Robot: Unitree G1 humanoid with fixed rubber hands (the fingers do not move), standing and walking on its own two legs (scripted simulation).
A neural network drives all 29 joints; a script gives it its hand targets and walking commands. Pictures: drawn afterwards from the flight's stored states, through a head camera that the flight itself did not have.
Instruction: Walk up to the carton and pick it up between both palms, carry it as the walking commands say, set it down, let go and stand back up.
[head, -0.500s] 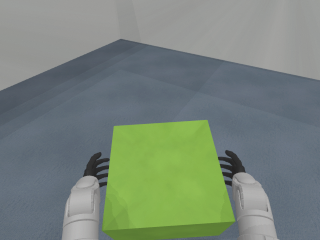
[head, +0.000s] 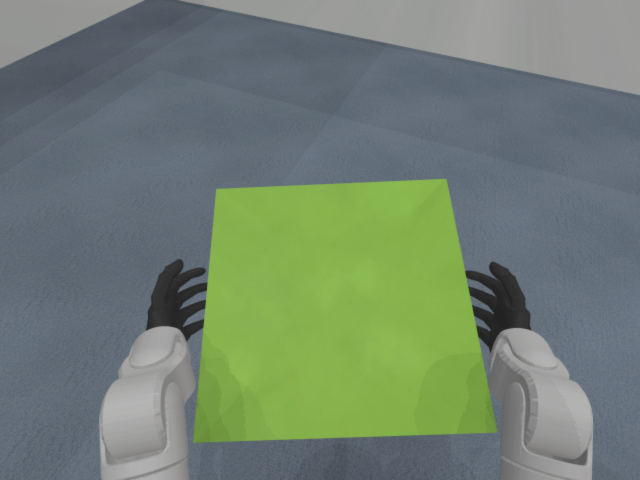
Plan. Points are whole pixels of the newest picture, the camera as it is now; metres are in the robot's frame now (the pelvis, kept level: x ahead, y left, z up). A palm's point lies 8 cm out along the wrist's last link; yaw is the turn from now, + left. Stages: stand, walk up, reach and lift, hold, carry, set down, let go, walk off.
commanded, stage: carry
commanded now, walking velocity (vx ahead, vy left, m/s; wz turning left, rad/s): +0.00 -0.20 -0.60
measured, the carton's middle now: (335, 312) +0.33 -0.01 +0.02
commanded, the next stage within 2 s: none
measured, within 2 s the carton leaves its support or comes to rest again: neither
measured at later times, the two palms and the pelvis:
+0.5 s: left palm (339, 355) +0.24 -0.01 +0.10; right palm out of the picture +0.12 -0.35 +0.10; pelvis -0.05 -0.11 -0.01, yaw -18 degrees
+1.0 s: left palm (549, 436) +0.16 -0.19 +0.10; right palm out of the picture -0.05 -0.49 +0.11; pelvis -0.14 -0.21 +0.01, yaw -35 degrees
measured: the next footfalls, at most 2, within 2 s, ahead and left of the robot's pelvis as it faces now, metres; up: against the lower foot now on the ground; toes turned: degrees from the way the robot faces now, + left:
left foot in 0.16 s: +0.02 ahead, +0.10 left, +0.00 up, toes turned +4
right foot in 0.48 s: -0.01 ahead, -0.27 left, +0.00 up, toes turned -25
